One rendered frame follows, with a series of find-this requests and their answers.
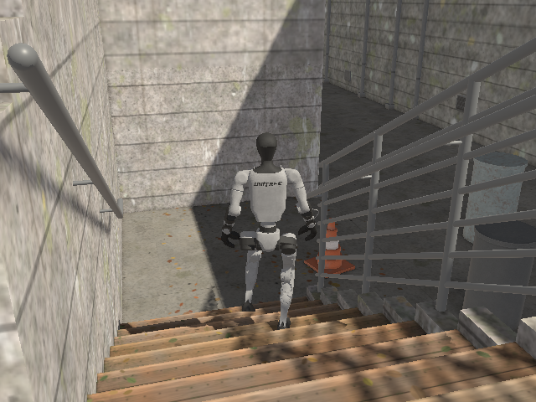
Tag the right robot forearm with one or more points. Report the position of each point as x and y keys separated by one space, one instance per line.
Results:
x=308 y=217

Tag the robot left hand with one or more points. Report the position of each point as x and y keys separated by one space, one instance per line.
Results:
x=233 y=235

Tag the left robot forearm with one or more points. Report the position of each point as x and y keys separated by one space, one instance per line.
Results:
x=229 y=222

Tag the right robot upper arm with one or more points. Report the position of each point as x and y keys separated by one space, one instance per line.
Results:
x=293 y=176

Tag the robot head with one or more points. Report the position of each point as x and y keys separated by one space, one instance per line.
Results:
x=266 y=145

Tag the robot right hand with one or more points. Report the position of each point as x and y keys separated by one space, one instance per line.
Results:
x=304 y=229

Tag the left robot shin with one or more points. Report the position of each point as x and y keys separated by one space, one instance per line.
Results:
x=251 y=271

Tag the left robot upper arm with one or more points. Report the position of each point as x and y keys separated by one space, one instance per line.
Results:
x=240 y=178

